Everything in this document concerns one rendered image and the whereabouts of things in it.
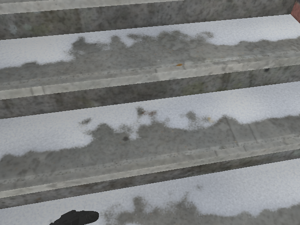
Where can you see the robot left hand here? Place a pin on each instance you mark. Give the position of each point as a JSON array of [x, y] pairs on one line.
[[74, 217]]

